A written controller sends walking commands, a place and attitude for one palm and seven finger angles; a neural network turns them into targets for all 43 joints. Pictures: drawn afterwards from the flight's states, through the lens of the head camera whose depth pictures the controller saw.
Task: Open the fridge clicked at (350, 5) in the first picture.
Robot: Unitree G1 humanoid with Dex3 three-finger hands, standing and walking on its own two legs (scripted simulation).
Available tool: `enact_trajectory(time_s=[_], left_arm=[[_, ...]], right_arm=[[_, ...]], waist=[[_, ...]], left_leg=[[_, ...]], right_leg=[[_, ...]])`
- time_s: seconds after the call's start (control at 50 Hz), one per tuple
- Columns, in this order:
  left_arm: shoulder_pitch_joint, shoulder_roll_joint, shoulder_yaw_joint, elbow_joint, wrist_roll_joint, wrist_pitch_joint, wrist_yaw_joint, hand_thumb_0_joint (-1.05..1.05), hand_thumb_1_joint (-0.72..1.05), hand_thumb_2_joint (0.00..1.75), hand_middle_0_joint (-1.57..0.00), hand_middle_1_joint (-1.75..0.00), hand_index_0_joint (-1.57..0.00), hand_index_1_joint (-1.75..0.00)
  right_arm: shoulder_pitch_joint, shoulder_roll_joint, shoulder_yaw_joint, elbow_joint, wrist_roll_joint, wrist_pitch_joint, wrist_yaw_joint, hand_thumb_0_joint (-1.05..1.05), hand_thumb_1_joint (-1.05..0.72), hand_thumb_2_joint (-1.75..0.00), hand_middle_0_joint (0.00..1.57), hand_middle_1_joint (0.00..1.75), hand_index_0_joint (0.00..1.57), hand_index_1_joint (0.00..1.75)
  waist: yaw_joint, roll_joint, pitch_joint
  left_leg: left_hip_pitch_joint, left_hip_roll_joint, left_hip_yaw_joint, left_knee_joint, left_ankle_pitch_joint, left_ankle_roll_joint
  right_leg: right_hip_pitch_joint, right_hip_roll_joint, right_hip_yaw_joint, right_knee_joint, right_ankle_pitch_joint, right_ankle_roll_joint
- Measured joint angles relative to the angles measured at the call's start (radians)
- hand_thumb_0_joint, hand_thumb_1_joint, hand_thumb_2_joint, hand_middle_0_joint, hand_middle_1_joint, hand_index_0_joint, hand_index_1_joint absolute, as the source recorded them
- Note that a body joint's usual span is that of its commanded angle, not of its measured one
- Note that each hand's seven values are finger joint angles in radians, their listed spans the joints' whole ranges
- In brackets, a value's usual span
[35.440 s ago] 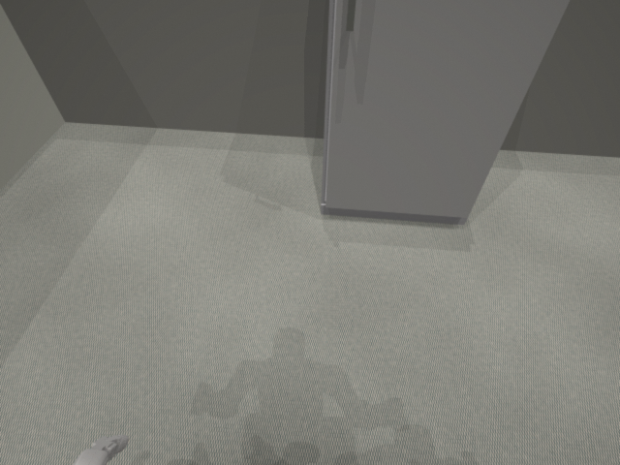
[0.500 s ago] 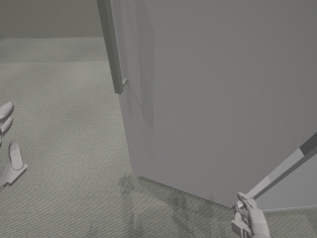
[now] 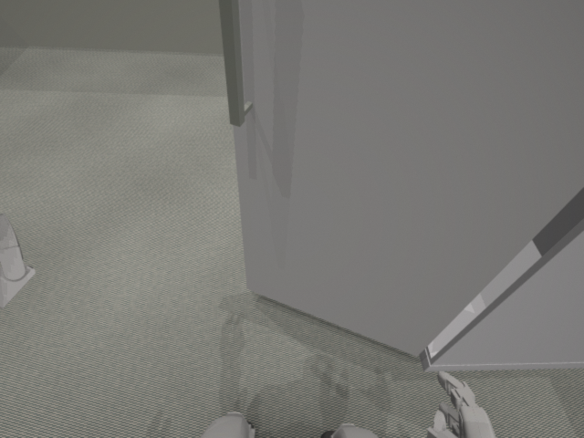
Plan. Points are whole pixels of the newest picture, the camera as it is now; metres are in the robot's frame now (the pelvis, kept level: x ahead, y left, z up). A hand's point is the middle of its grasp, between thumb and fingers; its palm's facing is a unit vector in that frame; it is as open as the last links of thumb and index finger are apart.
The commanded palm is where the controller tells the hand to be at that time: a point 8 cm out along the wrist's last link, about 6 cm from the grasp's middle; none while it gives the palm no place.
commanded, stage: step back with the hand held close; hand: left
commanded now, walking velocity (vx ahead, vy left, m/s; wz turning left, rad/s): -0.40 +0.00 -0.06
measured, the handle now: out of the picture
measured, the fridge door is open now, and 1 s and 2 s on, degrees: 66 66 66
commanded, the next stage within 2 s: stop stepping back and stand still in 0.18 s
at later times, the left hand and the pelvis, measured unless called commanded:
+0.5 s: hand out of the picture +0.10 +0.27 +0.21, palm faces +0.46 -0.82 -0.33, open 7.4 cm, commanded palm +0.05 +0.30 +0.20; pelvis -0.10 +0.01 +0.02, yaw -2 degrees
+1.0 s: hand out of the picture +0.09 +0.24 +0.19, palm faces +0.37 -0.82 -0.44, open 7.4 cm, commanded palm +0.03 +0.29 +0.20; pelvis -0.13 +0.00 +0.02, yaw -4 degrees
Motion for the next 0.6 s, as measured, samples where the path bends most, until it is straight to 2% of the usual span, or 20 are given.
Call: enact_trajectory(time_s=[0.04, 0.08, 0.12, 0.16, 0.18, 0.22, 0.24, 0.26, 0.3, 0.34, 0.38, 0.42, 0.46, 0.5, 0.54, 0.56, 0.6], left_arm=[[0.011, 0.033, 0.026, -0.004, 0.001, -0.010, -0.005, 0.02, 0.89, 0.90, -0.21, -0.30, -0.21, -0.30], [0.031, 0.046, 0.045, -0.010, 0.003, -0.019, -0.009, 0.02, 0.89, 0.90, -0.21, -0.30, -0.21, -0.30], [0.055, 0.037, 0.041, -0.022, -0.002, -0.014, -0.002, 0.01, 0.89, 0.90, -0.21, -0.30, -0.21, -0.30], [0.068, 0.003, 0.018, -0.027, -0.003, 0.005, 0.003, 0.01, 0.89, 0.90, -0.21, -0.30, -0.21, -0.30], [0.070, -0.013, 0.008, -0.028, -0.004, 0.014, 0.004, 0.01, 0.89, 0.90, -0.21, -0.30, -0.21, -0.30], [0.072, -0.033, 0.002, -0.030, -0.011, 0.019, 0.007, 0.01, 0.89, 0.90, -0.21, -0.30, -0.21, -0.30], [0.066, -0.039, 0.000, -0.033, -0.016, 0.019, 0.009, 0.01, 0.89, 0.90, -0.21, -0.30, -0.21, -0.30], [0.045, -0.041, -0.003, -0.031, -0.020, 0.017, 0.011, 0.01, 0.89, 0.90, -0.21, -0.30, -0.21, -0.30], [-0.030, -0.044, -0.008, -0.001, -0.012, 0.018, 0.020, 0.01, 0.89, 0.90, -0.21, -0.30, -0.21, -0.30], [-0.063, -0.051, -0.004, 0.029, -0.018, 0.020, 0.021, 0.02, 0.89, 0.90, -0.21, -0.30, -0.21, -0.30], [-0.054, -0.063, -0.001, 0.021, -0.025, 0.040, 0.016, 0.02, 0.89, 0.90, -0.21, -0.30, -0.21, -0.30], [-0.019, -0.072, -0.007, -0.014, -0.028, 0.049, 0.016, 0.02, 0.89, 0.90, -0.21, -0.30, -0.21, -0.30], [0.031, -0.071, -0.019, -0.053, -0.028, 0.056, 0.018, 0.02, 0.89, 0.90, -0.21, -0.30, -0.21, -0.30], [0.067, -0.052, -0.026, -0.070, -0.023, 0.063, 0.019, 0.02, 0.89, 0.90, -0.21, -0.30, -0.21, -0.30], [0.083, -0.015, -0.014, -0.072, -0.020, 0.068, 0.020, 0.02, 0.89, 0.90, -0.21, -0.30, -0.21, -0.30], [0.076, -0.006, -0.010, -0.064, -0.020, 0.065, 0.017, 0.02, 0.89, 0.90, -0.21, -0.30, -0.21, -0.30], [0.052, -0.015, -0.030, -0.022, -0.022, 0.066, 0.012, 0.01, 0.89, 0.90, -0.21, -0.30, -0.21, -0.30]], right_arm=[[0.005, 0.007, -0.005, -0.002, 0.002, -0.002, 0.004, 0.01, -0.90, -0.90, 0.21, 0.30, 0.20, 0.30], [0.008, 0.008, -0.011, 0.002, 0.004, 0.001, 0.010, 0.01, -0.90, -0.90, 0.21, 0.30, 0.20, 0.30], [-0.004, -0.002, -0.022, 0.030, 0.000, 0.014, 0.021, 0.01, -0.90, -0.90, 0.21, 0.30, 0.20, 0.30], [-0.027, -0.017, -0.030, 0.075, -0.011, 0.041, 0.030, 0.01, -0.90, -0.90, 0.21, 0.30, 0.20, 0.30], [-0.033, -0.019, -0.029, 0.088, -0.012, 0.051, 0.031, 0.01, -0.90, -0.90, 0.21, 0.30, 0.20, 0.30], [-0.034, -0.018, -0.018, 0.082, -0.008, 0.051, 0.025, 0.01, -0.90, -0.90, 0.21, 0.30, 0.20, 0.30], [-0.031, -0.022, -0.012, 0.066, -0.004, 0.041, 0.019, 0.01, -0.90, -0.90, 0.21, 0.30, 0.20, 0.30], [-0.034, -0.024, -0.010, 0.049, -0.001, 0.027, 0.011, 0.01, -0.90, -0.90, 0.21, 0.30, 0.20, 0.30], [-0.058, -0.002, -0.013, 0.048, -0.008, -0.004, -0.005, 0.01, -0.90, -0.90, 0.21, 0.30, 0.20, 0.30], [-0.066, 0.034, -0.011, 0.058, -0.009, -0.023, 0.002, 0.01, -0.90, -0.90, 0.21, 0.30, 0.20, 0.30], [-0.052, 0.061, -0.006, 0.053, -0.005, -0.034, 0.025, 0.01, -0.90, -0.90, 0.21, 0.30, 0.20, 0.30], [-0.027, 0.073, 0.003, 0.043, 0.001, -0.041, 0.044, 0.01, -0.90, -0.90, 0.21, 0.30, 0.20, 0.30], [0.001, 0.079, 0.015, 0.034, 0.001, -0.038, 0.052, 0.01, -0.90, -0.90, 0.21, 0.30, 0.20, 0.30], [0.024, 0.082, 0.024, 0.026, -0.003, -0.030, 0.051, 0.01, -0.90, -0.90, 0.21, 0.30, 0.20, 0.30], [0.031, 0.078, 0.032, 0.015, -0.005, -0.019, 0.048, 0.01, -0.90, -0.90, 0.21, 0.30, 0.21, 0.30], [0.021, 0.067, 0.031, 0.015, -0.007, -0.012, 0.046, 0.01, -0.90, -0.90, 0.21, 0.30, 0.21, 0.30], [-0.005, 0.030, 0.022, 0.053, -0.009, 0.012, 0.038, 0.01, -0.90, -0.90, 0.21, 0.30, 0.21, 0.30]], waist=[[-0.014, -0.002, 0.008], [-0.016, -0.011, 0.006], [0.005, -0.025, -0.004], [0.032, -0.031, -0.018], [0.047, -0.042, -0.028], [0.071, -0.066, -0.048], [0.073, -0.066, -0.056], [0.065, -0.061, -0.052], [0.062, -0.066, -0.001], [0.057, -0.057, 0.007], [0.045, -0.040, -0.010], [0.039, -0.025, -0.041], [0.033, -0.020, -0.082], [0.021, -0.024, -0.120], [0.019, -0.057, -0.151], [0.026, -0.059, -0.156], [0.030, -0.016, -0.141]], left_leg=[[-0.017, 0.007, 0.004, 0.024, 0.008, -0.001], [-0.046, 0.003, 0.011, 0.079, -0.088, -0.003], [-0.093, -0.023, 0.010, 0.239, -0.218, -0.026], [-0.108, -0.035, 0.020, 0.423, -0.261, -0.041], [-0.082, -0.036, 0.034, 0.441, -0.275, -0.041], [0.020, -0.036, 0.051, 0.310, -0.294, -0.033], [0.082, -0.032, 0.048, 0.180, -0.288, -0.026], [0.100, -0.027, 0.039, 0.094, -0.216, -0.012], [0.077, -0.025, 0.031, 0.118, -0.118, -0.005], [0.079, -0.001, 0.021, 0.101, -0.086, -0.009], [0.084, 0.029, 0.009, 0.057, -0.057, -0.010], [0.089, 0.056, 0.007, 0.007, -0.027, -0.014], [0.090, 0.073, 0.014, -0.043, -0.006, -0.023], [0.082, 0.070, 0.019, -0.077, -0.012, -0.033], [0.051, 0.042, 0.045, -0.076, -0.033, -0.038], [0.019, 0.036, 0.055, -0.042, -0.062, -0.041], [-0.014, 0.036, 0.030, 0.065, -0.114, -0.037]], right_leg=[[-0.007, 0.012, 0.009, 0.023, 0.020, -0.005], [-0.019, 0.009, 0.019, 0.036, 0.068, -0.010], [-0.035, -0.011, 0.031, 0.036, 0.134, -0.008], [-0.041, -0.026, 0.045, 0.016, 0.143, 0.003], [-0.043, -0.039, 0.048, -0.004, 0.154, 0.004], [-0.064, -0.058, 0.052, -0.033, 0.185, 0.007], [-0.088, -0.058, 0.048, -0.025, 0.175, 0.014], [-0.121, -0.055, 0.041, 0.020, 0.113, 0.017], [-0.180, -0.017, 0.064, 0.272, -0.063, 0.018], [-0.207, 0.036, 0.055, 0.507, -0.136, 0.015], [-0.176, 0.060, 0.014, 0.591, -0.157, 0.014], [-0.089, 0.058, -0.032, 0.508, -0.177, 0.012], [0.032, 0.051, -0.069, 0.327, -0.212, 0.002], [0.168, 0.044, -0.097, 0.112, -0.221, -0.015], [0.285, 0.020, -0.089, -0.091, -0.189, -0.047], [0.295, 0.013, -0.069, -0.145, -0.135, -0.065], [0.290, 0.032, -0.067, -0.138, -0.093, -0.060]])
